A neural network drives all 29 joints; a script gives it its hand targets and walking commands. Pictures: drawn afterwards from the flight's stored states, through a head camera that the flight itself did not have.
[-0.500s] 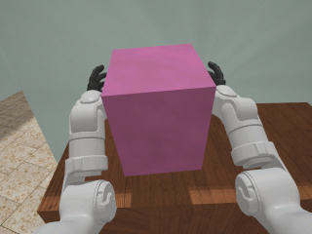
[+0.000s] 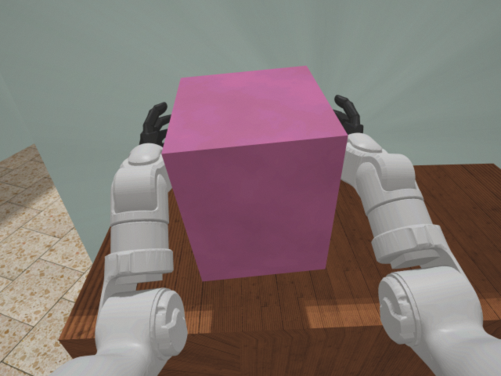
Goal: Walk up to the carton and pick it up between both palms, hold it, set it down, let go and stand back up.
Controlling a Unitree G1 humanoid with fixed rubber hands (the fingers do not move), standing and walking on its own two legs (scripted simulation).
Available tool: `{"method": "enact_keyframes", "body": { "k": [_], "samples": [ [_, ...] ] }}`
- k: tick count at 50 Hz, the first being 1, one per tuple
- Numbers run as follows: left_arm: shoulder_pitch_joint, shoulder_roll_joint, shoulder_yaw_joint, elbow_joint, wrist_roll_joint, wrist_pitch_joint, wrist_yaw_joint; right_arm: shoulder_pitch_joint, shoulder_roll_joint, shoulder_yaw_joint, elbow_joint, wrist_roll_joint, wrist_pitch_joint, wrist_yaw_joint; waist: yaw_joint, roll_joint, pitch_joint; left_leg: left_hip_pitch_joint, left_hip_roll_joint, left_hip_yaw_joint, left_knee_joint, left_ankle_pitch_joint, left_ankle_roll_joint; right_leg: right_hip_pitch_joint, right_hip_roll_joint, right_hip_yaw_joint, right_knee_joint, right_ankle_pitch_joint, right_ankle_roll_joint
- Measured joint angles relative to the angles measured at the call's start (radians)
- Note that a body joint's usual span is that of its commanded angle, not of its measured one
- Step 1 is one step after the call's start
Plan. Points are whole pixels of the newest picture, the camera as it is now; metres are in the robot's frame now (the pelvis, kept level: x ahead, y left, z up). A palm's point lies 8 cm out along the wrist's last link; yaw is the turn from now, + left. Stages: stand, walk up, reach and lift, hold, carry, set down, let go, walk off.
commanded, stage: set down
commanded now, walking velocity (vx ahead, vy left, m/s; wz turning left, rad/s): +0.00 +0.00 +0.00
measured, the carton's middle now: (253, 174) +0.37 +0.00 +0.20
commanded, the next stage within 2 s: none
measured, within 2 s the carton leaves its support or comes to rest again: neither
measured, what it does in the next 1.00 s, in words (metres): stands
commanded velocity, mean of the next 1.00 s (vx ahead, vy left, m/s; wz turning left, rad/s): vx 0.00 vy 0.00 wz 0.00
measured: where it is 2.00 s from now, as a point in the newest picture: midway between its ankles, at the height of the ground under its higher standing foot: outside the picture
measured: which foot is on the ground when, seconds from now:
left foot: down 0.00-1.00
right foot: down 0.00-1.00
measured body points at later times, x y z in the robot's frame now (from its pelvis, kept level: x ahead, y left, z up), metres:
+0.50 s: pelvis +0.02 +0.00 +0.00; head +0.01 +0.01 +0.45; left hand +0.43 +0.19 +0.22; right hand +0.45 -0.10 +0.20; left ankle +0.01 +0.14 -0.75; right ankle +0.02 -0.13 -0.75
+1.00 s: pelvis +0.02 +0.00 +0.00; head +0.01 +0.02 +0.45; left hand +0.43 +0.18 +0.20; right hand +0.45 -0.11 +0.17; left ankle +0.01 +0.14 -0.75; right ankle +0.02 -0.13 -0.75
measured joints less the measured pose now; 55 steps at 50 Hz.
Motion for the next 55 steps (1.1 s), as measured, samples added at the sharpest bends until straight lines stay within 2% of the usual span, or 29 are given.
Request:
{"method": "enact_keyframes", "body": {
  "k": [4,7,10,14,20,25,29,34,47,55],
  "samples": [
    [-0.012,0.000,0.001,0.000,0.010,-0.014,-0.003,-0.016,-0.005,0.000,0.005,-0.002,-0.013,0.006,0.001,0.000,0.001,0.000,0.000,0.000,0.000,-0.002,0.000,0.000,0.000,0.000,0.000,-0.002,0.000],
    [-0.025,0.000,0.015,0.004,0.036,-0.040,-0.015,-0.041,-0.003,0.000,0.039,-0.032,-0.052,0.031,0.001,0.000,0.001,0.000,0.000,0.000,0.000,-0.004,0.001,0.000,0.000,0.000,0.001,-0.005,0.000],
    [-0.039,0.001,0.048,0.021,0.088,-0.089,-0.049,-0.072,0.013,0.000,0.105,-0.096,-0.127,0.072,0.003,0.000,0.008,0.005,0.000,0.000,0.000,-0.008,0.001,0.003,0.000,0.000,0.004,-0.011,0.000],
    [-0.050,0.000,0.096,0.062,0.146,-0.174,-0.101,-0.084,0.042,-0.009,0.185,-0.184,-0.243,0.105,0.023,0.000,0.061,0.037,0.000,0.000,0.000,-0.016,0.003,0.035,0.000,-0.001,0.004,-0.020,0.000],
    [-0.051,0.000,0.104,0.065,0.156,-0.253,-0.106,-0.070,0.054,-0.010,0.223,-0.203,-0.372,0.115,0.047,0.000,0.151,0.055,0.000,-0.013,0.000,-0.021,-0.003,0.065,0.000,-0.014,-0.009,-0.022,0.000],
    [-0.039,-0.005,0.077,0.065,0.150,-0.287,-0.087,-0.039,0.053,-0.010,0.224,-0.203,-0.432,0.118,0.047,0.000,0.190,0.055,0.000,-0.024,0.000,-0.024,-0.007,0.076,0.000,-0.026,-0.023,-0.024,0.000],
    [-0.012,-0.011,0.019,0.065,0.130,-0.296,-0.040,0.005,0.045,-0.010,0.224,-0.197,-0.470,0.130,0.047,0.000,0.185,0.056,0.000,-0.024,0.000,-0.025,-0.013,0.081,0.000,-0.027,-0.030,-0.028,0.000],
    [-0.007,-0.035,0.006,0.065,0.128,-0.296,-0.006,0.024,0.028,-0.010,0.225,-0.175,-0.482,0.143,0.047,0.000,0.183,0.058,0.000,-0.024,0.000,-0.022,-0.014,0.086,0.000,-0.027,-0.033,-0.032,0.000],
    [0.000,-0.047,0.006,0.067,0.134,-0.296,0.004,0.024,0.021,-0.010,0.252,-0.174,-0.499,0.161,0.049,0.000,0.189,0.061,0.001,-0.024,-0.006,-0.025,-0.007,0.087,0.000,-0.031,-0.033,-0.026,0.000],
    [0.009,-0.064,0.006,0.103,0.135,-0.312,0.028,0.024,0.013,-0.013,0.326,-0.215,-0.538,0.186,0.087,0.000,0.193,0.062,0.001,-0.024,-0.007,-0.022,-0.006,0.087,0.000,-0.031,-0.033,-0.020,0.000]
  ]
}}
